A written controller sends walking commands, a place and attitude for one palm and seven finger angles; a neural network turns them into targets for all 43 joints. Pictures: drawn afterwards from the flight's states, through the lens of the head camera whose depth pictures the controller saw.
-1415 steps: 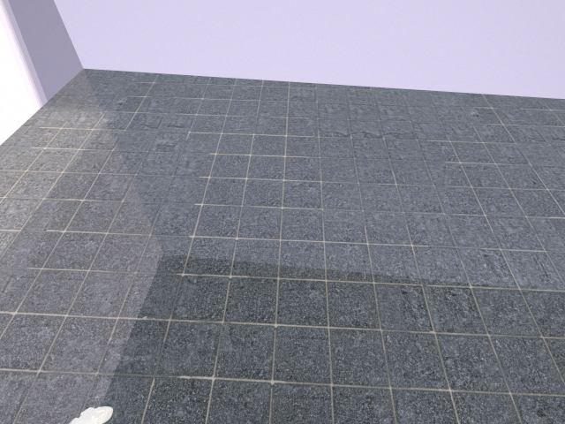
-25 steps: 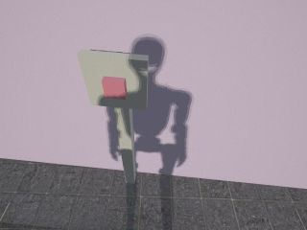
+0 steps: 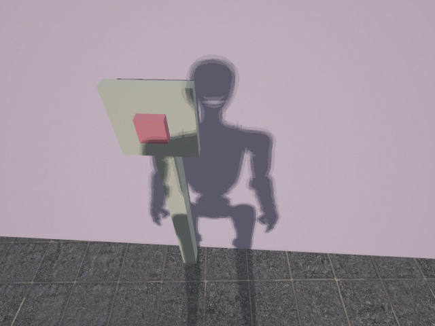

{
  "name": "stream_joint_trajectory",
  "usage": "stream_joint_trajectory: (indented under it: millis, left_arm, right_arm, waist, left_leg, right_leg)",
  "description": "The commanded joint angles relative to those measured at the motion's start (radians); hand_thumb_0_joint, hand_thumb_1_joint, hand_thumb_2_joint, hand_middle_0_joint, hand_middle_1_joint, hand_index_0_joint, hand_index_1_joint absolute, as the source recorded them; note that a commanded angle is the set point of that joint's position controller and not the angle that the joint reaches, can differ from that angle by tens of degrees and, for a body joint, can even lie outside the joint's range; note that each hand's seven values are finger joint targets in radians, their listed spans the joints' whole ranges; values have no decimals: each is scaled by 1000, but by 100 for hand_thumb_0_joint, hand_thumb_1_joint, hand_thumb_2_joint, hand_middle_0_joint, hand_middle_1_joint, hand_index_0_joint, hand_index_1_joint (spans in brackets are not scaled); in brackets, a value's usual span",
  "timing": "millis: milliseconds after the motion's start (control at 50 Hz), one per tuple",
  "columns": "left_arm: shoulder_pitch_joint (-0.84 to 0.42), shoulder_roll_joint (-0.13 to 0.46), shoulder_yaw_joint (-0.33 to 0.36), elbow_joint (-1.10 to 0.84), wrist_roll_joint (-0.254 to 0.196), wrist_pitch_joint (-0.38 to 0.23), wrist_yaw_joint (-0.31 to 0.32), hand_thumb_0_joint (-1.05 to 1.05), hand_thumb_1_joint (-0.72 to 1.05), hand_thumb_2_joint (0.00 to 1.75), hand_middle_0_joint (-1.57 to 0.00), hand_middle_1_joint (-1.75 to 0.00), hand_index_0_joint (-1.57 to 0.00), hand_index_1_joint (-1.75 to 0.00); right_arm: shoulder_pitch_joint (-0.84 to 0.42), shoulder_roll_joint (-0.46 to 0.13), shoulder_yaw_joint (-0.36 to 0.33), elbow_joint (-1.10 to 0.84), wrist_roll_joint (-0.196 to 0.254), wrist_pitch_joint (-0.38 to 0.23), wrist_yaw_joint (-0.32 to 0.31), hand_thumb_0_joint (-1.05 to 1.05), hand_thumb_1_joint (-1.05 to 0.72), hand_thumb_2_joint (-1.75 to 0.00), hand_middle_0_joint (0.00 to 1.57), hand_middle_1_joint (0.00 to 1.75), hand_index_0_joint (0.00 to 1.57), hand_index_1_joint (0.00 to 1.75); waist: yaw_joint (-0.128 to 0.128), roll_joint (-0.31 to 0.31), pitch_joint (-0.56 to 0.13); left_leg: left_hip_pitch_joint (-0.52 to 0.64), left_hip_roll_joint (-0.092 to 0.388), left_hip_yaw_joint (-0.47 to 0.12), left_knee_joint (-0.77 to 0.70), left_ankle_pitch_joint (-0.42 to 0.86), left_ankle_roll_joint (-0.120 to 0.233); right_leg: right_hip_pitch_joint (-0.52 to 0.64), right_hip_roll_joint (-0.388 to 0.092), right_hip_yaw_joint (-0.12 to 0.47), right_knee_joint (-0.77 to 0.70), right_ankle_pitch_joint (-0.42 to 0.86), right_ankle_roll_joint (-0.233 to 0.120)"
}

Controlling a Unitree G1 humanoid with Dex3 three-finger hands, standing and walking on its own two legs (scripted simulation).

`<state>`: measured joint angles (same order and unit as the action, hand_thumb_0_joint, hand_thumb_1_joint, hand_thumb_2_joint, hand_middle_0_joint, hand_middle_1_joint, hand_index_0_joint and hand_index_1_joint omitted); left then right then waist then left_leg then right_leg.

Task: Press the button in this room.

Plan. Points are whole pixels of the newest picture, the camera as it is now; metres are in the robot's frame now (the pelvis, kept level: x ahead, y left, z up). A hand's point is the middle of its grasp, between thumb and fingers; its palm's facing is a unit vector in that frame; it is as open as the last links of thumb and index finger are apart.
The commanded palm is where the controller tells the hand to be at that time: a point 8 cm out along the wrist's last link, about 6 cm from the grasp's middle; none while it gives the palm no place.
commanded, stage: come to a stop and stand still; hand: left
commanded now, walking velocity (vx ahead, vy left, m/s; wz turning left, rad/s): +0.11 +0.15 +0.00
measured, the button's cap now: (152, 128) +0.50 +0.18 +0.09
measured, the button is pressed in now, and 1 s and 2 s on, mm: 0 0 0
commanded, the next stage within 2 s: look again from close up in 0.38 s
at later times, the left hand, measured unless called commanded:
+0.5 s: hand out of the picture -0.05 +0.18 -0.17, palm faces +0.03 -0.99 -0.17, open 7.4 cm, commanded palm none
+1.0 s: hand out of the picture -0.02 +0.17 -0.17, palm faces +0.04 -0.98 -0.18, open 7.4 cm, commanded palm none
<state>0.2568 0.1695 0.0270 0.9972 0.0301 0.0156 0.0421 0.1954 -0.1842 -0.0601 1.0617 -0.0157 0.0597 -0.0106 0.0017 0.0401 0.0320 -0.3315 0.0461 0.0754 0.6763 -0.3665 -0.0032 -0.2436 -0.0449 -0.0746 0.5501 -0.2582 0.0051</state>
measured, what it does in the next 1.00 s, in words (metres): stands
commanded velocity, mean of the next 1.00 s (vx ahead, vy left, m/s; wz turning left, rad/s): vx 0.01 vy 0.01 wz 0.00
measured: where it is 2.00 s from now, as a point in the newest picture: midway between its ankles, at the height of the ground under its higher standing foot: outside the picture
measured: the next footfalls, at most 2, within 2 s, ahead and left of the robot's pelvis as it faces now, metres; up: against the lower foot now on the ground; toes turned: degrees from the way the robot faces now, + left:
none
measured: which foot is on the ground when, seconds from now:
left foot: down 0.00-1.00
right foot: down 0.00-1.00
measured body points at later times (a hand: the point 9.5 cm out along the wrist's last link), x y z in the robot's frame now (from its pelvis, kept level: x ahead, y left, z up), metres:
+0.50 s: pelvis -0.01 +0.02 +0.01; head -0.01 +0.03 +0.46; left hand -0.05 +0.23 -0.15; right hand -0.04 -0.18 -0.16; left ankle +0.01 +0.11 -0.73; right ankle +0.03 -0.12 -0.73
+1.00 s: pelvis -0.02 +0.01 +0.01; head -0.05 +0.01 +0.45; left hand -0.02 +0.23 -0.15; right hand +0.00 -0.22 -0.15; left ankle +0.01 +0.11 -0.73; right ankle +0.03 -0.12 -0.73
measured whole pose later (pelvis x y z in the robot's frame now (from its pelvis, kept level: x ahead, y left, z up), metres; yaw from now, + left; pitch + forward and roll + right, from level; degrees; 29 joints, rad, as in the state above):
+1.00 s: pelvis -0.02 +0.01 +0.01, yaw +1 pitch -3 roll +0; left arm 0.34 0.14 -0.01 1.06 0.02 -0.01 0.04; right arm 0.30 -0.16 0.00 1.06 -0.02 -0.01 -0.01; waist 0.00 -0.01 -0.01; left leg -0.21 0.00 0.06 0.49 -0.22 0.02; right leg -0.24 -0.06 -0.07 0.48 -0.19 0.02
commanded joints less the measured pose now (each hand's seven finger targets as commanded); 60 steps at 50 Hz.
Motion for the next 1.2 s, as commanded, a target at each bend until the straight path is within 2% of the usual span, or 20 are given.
stream_joint_trajectory:
  millis: [0, 80, 120, 140, 160, 180, 200, 240, 280, 440, 460, 480, 500, 520, 560, 600, 660, 1020, 1100, 1180]
  left_arm:
    - [5, 162, 34, -55, -1, -23, 2, 0, 90, 90, -20, -30, -20, -30]
    - [44, 167, 47, -38, -3, -22, -2, 0, 90, 90, -20, -30, -20, -30]
    - [35, 136, 42, -23, -12, -14, -5, 0, 90, 90, -20, -30, -20, -30]
    - [38, 102, 34, -23, -16, -8, -9, 0, 90, 90, -20, -30, -20, -30]
    - [46, 64, 25, -26, -19, -7, -14, 0, 90, 90, -20, -30, -20, -30]
    - [48, 45, 20, -19, -12, -2, -13, 0, 90, 90, -20, -30, -20, -30]
    - [58, 37, 15, 1, -5, -2, -14, 0, 90, 90, -20, -30, -20, -30]
    - [110, 22, 1, 41, -5, -7, -16, 0, 90, 90, -20, -30, -20, -30]
    - [126, 30, -4, 63, -8, -15, -13, 0, 90, 90, -20, -30, -20, -30]
    - [176, 12, -16, 110, -7, -25, -2, 0, 90, 90, -20, -30, -20, -30]
    - [182, 61, -34, 131, 6, -49, 34, 0, 90, 90, -20, -30, -20, -30]
    - [176, 82, -30, 133, 0, -63, 26, 0, 90, 90, -20, -30, -20, -30]
    - [171, 77, -32, 106, -8, -63, 21, 0, 90, 90, -20, -30, -20, -30]
    - [151, 66, -31, 98, -10, -58, 16, 0, 90, 90, -20, -30, -20, -30]
    - [144, 52, -33, 87, -12, -50, 11, 0, 90, 90, -20, -30, -20, -30]
    - [146, 41, -32, 81, -7, -42, 7, 0, 90, 90, -20, -30, -20, -30]
    - [170, 36, -31, 73, -6, -39, 4, 0, 90, 90, -20, -30, -20, -30]
    - [142, 69, -17, 28, -13, -39, -4, 0, 90, 90, -20, -30, -20, -30]
    - [153, 68, -7, 32, -6, -30, -10, 0, 90, 90, -20, -30, -20, -30]
    - [183, 59, 5, 32, -7, -31, -17, 0, 90, 90, -20, -30, -20, -30]
  right_arm:
    - [53, -52, -8, -43, -2, -21, 18, 0, -90, -90, 20, 30, 20, 30]
    - [100, -35, 3, -31, 0, -38, 12, 0, -90, -90, 20, 30, 20, 30]
    - [180, -21, 13, -1, 0, -50, 4, 0, -90, -90, 20, 30, 20, 30]
    - [205, -44, 14, 6, -4, -58, -1, 0, -90, -90, 20, 30, 20, 30]
    - [195, -84, 12, 0, -8, -62, -7, 0, -90, -90, 20, 30, 20, 30]
    - [163, -102, 8, -3, -5, -64, -6, 0, -90, -90, 20, 30, 20, 30]
    - [127, -95, 10, -8, -2, -67, -8, 0, -90, -90, 20, 30, 20, 30]
    - [106, -82, 16, -4, 1, -71, -12, 0, -90, -90, 20, 30, 20, 30]
    - [131, -67, 20, 13, 4, -74, -12, 0, -90, -90, 20, 30, 20, 30]
    - [177, -33, 21, 48, 9, -69, -14, 0, -90, -90, 20, 30, 20, 30]
    - [78, -70, 47, -34, 5, -95, -3, 0, -90, -90, 20, 30, 20, 30]
    - [86, -32, 53, -43, 11, -102, 2, 0, -90, -90, 20, 30, 20, 30]
    - [182, -16, 55, -38, 7, -102, -2, 0, -90, -90, 20, 30, 20, 30]
    - [181, -31, 50, -37, 6, -100, -4, 0, -90, -90, 20, 30, 20, 30]
    - [168, -44, 48, -37, 9, -94, -7, 0, -90, -90, 20, 30, 20, 30]
    - [159, -47, 45, -46, 5, -88, -7, 0, -90, -90, 20, 30, 20, 30]
    - [151, -57, 41, -58, 5, -85, -7, 0, -90, -90, 20, 30, 20, 30]
    - [165, -51, 48, -31, 1, -81, -5, 0, -90, -90, 20, 30, 20, 30]
    - [186, -57, 41, -20, -9, -70, -5, 0, -90, -90, 20, 30, 20, 30]
    - [191, -41, 37, -20, -12, -72, -6, 0, -90, -90, 20, 30, 20, 30]
  waist:
    - [-2, -217, 77]
    - [15, -171, 39]
    - [-12, -123, 34]
    - [-13, -12, 49]
    - [3, 75, 63]
    - [16, 144, 66]
    - [28, 125, 88]
    - [47, 47, 74]
    - [38, 26, 57]
    - [13, -37, 76]
    - [37, -23, 133]
    - [8, -43, 66]
    - [-12, -78, -77]
    - [-12, -73, -110]
    - [-14, -22, -41]
    - [-10, -34, 55]
    - [1, -51, 90]
    - [2, -60, 75]
    - [2, -71, 78]
    - [6, -72, 95]
  left_leg:
    - [-44, 5, -43, 144, -15, -8]
    - [22, -7, -10, -66, 2, -13]
    - [183, -9, -18, -253, 95, -3]
    - [182, 49, -114, -324, 75, 22]
    - [87, 130, -211, -410, -27, 56]
    - [-29, 163, -275, -493, -156, 77]
    - [-92, 160, -274, -527, -203, 85]
    - [-74, 125, -219, -493, -130, 74]
    - [-29, 95, -187, -464, -55, 57]
    - [27, 72, -143, -433, -30, 39]
    - [-29, 59, -58, -214, 191, 4]
    - [37, 33, -62, -226, 227, -4]
    - [90, 39, -91, -226, 154, 11]
    - [109, 44, -105, -222, 194, 21]
    - [64, 58, -129, -263, 134, 29]
    - [-11, 60, -153, -314, 38, 33]
    - [-51, 54, -164, -356, -48, 38]
    - [0, 30, -111, -329, 46, 21]
    - [-50, 29, -120, -331, -177, 28]
    - [-64, 24, -121, -301, -168, 41]
  right_leg:
    - [-103, -244, 268, -379, -185, -134]
    - [-8, -223, 217, -316, -98, -143]
    - [-108, -161, 165, -249, -170, -97]
    - [-149, -89, 116, -174, -175, -57]
    - [-100, -33, 58, -125, -112, -25]
    - [-10, -14, 8, -70, -80, -5]
    - [45, -13, 0, -33, -33, -3]
    - [88, -26, 20, -72, 30, -6]
    - [95, -40, 45, -129, 67, -10]
    - [43, -54, 70, -185, 57, -7]
    - [2, -98, 94, -152, 194, -25]
    - [-4, -116, 96, -136, 293, -29]
    - [58, -108, 105, -112, 123, -35]
    - [45, -91, 92, -105, 65, -30]
    - [6, -72, 76, -114, -1, -26]
    - [-20, -59, 68, -110, -19, -25]
    - [-15, -53, 72, -117, -22, -26]
    - [-6, -78, 103, -211, -60, -30]
    - [-20, -60, 99, -208, -272, -34]
    - [-38, -57, 116, -195, -290, -56]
